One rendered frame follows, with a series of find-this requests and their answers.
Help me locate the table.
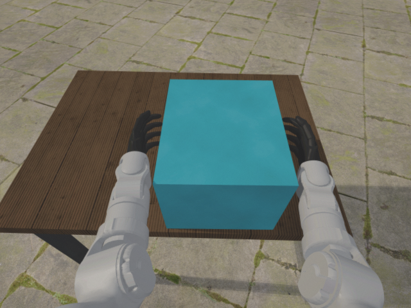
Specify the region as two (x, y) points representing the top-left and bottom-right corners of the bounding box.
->
(0, 71), (353, 264)

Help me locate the right robot forearm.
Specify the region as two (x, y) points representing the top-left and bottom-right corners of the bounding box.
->
(296, 160), (384, 304)

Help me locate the left robot forearm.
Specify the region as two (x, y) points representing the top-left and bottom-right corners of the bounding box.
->
(74, 151), (152, 294)

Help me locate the robot right hand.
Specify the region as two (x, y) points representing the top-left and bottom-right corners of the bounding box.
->
(282, 116), (320, 167)

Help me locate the right robot upper arm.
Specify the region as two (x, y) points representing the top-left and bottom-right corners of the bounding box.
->
(298, 250), (384, 308)

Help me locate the left robot upper arm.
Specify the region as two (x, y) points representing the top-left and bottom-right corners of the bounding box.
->
(56, 243), (156, 308)

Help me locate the robot left hand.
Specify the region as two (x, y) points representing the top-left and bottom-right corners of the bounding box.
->
(127, 110), (162, 154)

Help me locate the carton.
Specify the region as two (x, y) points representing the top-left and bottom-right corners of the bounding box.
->
(153, 80), (299, 230)

